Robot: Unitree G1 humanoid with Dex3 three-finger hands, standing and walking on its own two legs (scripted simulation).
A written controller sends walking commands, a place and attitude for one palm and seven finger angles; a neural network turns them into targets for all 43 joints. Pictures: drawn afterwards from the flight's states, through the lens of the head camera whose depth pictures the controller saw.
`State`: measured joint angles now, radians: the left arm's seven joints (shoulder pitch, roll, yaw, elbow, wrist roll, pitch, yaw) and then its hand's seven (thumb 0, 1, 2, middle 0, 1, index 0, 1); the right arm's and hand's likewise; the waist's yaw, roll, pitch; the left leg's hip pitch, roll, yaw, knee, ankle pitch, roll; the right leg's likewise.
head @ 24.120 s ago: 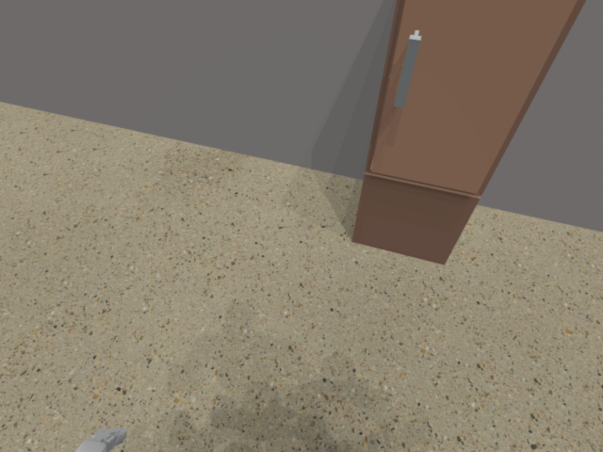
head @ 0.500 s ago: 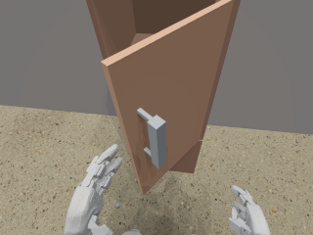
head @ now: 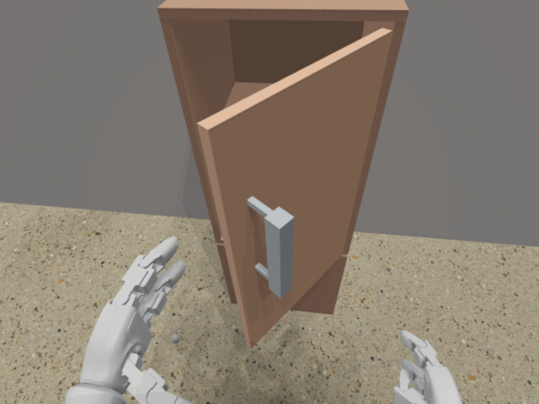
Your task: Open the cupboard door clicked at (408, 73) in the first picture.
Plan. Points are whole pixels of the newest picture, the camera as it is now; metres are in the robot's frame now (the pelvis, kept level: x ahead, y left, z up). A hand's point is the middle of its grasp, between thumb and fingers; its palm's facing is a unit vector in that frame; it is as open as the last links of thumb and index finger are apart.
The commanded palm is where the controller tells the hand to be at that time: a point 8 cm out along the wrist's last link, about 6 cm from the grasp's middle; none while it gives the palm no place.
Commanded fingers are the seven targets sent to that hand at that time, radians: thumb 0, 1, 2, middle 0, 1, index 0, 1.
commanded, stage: draw the hand back to the body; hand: left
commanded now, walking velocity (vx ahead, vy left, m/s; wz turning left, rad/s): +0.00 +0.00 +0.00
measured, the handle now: (268, 248) +0.33 +0.02 +0.08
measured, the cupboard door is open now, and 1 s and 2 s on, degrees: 53 53 53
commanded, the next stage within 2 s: step back with the hand held close in 1.24 s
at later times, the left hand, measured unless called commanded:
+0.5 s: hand (72, 309) +0.19 +0.22 +0.15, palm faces +0.25 -0.90 -0.35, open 13.4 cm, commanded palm +0.15 +0.27 +0.18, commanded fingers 0.00 0.31 0.64 -0.18 -0.30 -0.18 -0.30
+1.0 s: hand out of the picture +0.21 +0.28 +0.21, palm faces +0.47 -0.79 -0.39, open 7.9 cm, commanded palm +0.16 +0.32 +0.22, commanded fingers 0.00 0.90 0.90 -0.20 -0.30 -0.20 -0.30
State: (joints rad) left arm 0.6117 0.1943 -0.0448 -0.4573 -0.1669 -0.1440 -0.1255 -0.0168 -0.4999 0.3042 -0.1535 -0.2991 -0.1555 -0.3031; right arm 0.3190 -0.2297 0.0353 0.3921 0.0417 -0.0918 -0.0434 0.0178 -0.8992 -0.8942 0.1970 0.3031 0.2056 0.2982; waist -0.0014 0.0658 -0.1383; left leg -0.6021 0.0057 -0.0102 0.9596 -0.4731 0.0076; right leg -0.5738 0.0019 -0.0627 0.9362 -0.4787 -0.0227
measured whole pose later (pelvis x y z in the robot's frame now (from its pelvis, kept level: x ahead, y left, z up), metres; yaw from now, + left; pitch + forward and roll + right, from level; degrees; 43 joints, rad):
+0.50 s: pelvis +0.01 +0.02 +0.04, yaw +0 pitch +1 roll -1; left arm 0.60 0.31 0.12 -0.50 -0.04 -0.01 0.11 -0.01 -0.03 0.51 -0.18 -0.30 -0.18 -0.30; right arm 0.26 -0.21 0.07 0.50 0.01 -0.10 -0.10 0.02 -0.90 -0.89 0.20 0.30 0.21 0.30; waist 0.05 0.06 -0.05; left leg -0.33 -0.02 0.00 0.69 -0.37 0.04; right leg -0.28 -0.01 -0.05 0.63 -0.36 0.01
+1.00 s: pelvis +0.02 +0.02 +0.06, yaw -1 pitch -3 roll -1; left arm 0.47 0.33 0.34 -0.40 -0.06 -0.05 0.12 0.01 0.79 0.86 -0.21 -0.30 -0.21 -0.30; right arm 0.19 -0.24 0.02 0.62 0.00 -0.10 -0.07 0.02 -0.90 -0.89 0.20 0.30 0.21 0.30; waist 0.06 0.06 0.01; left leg -0.12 -0.02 0.01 0.45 -0.27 0.03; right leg -0.09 -0.01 -0.04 0.41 -0.26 0.00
